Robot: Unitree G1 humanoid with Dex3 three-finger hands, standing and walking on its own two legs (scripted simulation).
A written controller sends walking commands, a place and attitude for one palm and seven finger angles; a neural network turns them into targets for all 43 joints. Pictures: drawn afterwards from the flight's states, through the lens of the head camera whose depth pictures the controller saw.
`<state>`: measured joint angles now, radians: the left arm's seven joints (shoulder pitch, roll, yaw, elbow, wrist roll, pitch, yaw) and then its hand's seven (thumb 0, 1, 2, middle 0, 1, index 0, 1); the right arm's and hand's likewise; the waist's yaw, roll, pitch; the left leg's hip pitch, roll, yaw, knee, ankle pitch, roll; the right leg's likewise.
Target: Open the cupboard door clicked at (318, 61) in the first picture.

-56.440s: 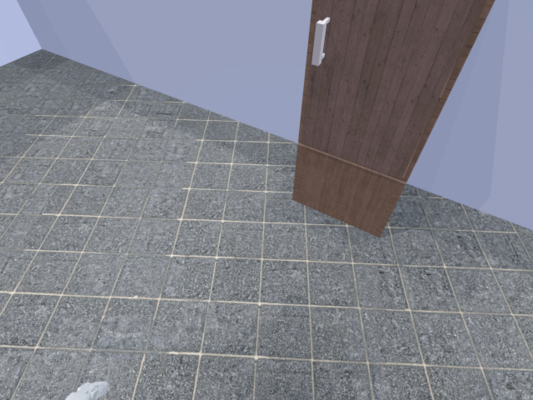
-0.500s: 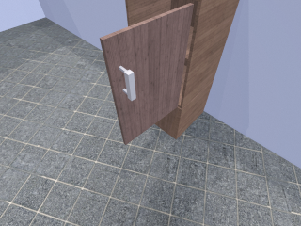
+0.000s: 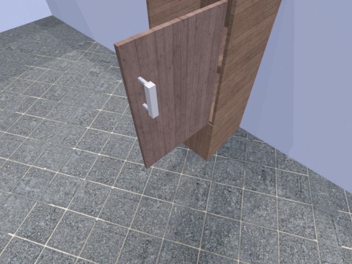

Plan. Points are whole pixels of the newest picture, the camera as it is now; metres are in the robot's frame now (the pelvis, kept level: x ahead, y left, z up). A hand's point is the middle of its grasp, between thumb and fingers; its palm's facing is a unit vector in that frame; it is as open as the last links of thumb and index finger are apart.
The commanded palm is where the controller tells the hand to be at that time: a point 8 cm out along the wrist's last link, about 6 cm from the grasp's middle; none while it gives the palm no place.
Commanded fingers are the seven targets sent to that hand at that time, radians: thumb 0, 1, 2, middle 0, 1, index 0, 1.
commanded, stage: look to check the result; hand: left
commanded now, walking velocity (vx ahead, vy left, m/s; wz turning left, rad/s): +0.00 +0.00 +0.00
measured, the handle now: (147, 97) +0.56 +0.12 +0.04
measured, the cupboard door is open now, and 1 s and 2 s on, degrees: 85 85 85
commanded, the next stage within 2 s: stand and wait in 0.18 s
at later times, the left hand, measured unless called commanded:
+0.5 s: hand out of the picture +0.09 +0.23 -0.16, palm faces -0.02 -0.95 -0.31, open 7.4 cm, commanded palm none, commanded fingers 0.00 0.90 0.90 -0.20 -0.30 -0.20 -0.30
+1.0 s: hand out of the picture +0.08 +0.22 -0.16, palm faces -0.03 -0.95 -0.31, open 7.4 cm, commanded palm none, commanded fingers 0.00 0.90 0.90 -0.20 -0.30 -0.20 -0.30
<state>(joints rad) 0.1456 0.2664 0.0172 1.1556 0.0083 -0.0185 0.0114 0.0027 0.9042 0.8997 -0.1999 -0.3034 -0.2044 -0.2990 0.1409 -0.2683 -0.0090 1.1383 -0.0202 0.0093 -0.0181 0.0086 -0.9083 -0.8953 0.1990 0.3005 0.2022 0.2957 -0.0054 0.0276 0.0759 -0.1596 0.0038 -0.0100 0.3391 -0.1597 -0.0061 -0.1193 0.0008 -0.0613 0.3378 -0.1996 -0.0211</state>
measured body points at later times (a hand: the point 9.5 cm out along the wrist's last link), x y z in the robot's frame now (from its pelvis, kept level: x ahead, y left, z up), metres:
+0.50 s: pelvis +0.01 +0.00 +0.00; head +0.04 -0.01 +0.45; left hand +0.09 +0.28 -0.14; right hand +0.08 -0.28 -0.15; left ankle +0.02 +0.12 -0.75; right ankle -0.01 -0.10 -0.75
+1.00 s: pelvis +0.02 +0.00 +0.00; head +0.05 -0.01 +0.45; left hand +0.09 +0.27 -0.14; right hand +0.08 -0.28 -0.15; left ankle +0.02 +0.12 -0.75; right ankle -0.01 -0.10 -0.75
